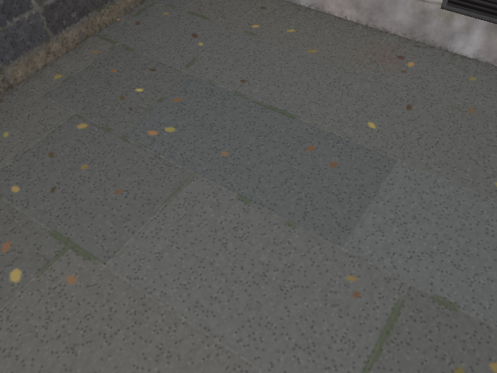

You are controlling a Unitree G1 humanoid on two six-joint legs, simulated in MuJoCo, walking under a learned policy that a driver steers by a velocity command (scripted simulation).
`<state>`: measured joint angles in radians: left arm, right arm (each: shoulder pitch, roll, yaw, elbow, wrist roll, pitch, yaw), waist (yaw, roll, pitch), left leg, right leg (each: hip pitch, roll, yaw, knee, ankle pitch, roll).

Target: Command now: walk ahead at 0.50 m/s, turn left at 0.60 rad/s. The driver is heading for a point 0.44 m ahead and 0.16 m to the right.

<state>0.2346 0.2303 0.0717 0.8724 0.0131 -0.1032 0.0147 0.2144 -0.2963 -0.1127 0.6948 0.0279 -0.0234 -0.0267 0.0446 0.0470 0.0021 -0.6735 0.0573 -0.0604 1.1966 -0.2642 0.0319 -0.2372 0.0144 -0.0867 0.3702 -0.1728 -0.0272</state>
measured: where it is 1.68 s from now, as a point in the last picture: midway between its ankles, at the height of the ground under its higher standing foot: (277, 364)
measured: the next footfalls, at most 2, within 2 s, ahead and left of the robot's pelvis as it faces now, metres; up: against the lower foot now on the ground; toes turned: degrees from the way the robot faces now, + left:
left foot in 0.26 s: +0.25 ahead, +0.17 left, +0.00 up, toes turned +4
right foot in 0.78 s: +0.52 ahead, -0.13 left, +0.00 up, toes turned -16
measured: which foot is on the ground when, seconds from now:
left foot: up 0.00-0.24, down 0.26-0.78, up 0.80-1.00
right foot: down 0.00-0.28, up 0.30-0.76, down 0.78-1.00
